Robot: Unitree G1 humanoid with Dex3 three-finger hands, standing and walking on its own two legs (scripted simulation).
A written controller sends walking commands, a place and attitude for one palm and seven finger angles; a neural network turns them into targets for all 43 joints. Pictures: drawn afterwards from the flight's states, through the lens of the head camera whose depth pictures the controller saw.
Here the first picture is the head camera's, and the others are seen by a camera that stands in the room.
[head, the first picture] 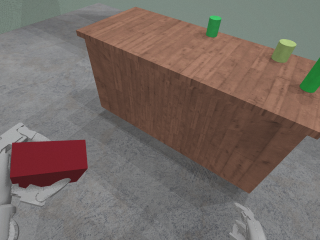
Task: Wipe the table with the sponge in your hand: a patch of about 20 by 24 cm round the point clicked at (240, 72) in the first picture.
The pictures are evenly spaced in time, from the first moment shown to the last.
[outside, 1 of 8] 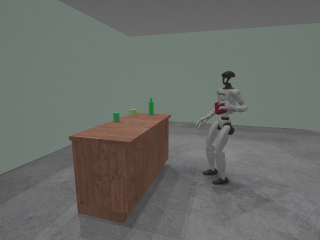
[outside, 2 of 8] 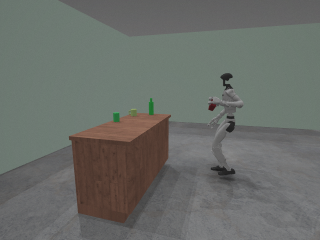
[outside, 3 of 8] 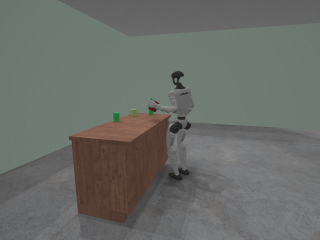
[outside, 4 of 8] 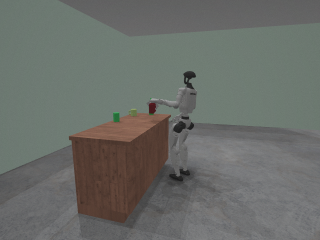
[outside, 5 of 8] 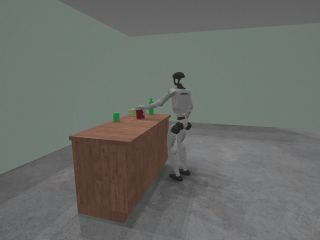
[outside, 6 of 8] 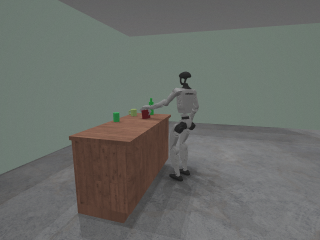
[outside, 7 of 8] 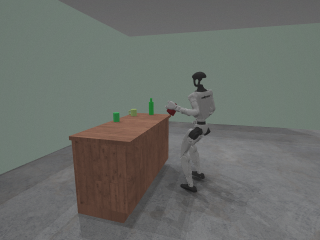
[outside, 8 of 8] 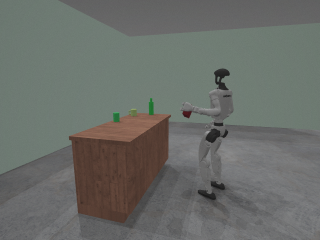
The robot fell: no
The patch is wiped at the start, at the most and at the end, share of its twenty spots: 0.00 1.00 1.00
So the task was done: yes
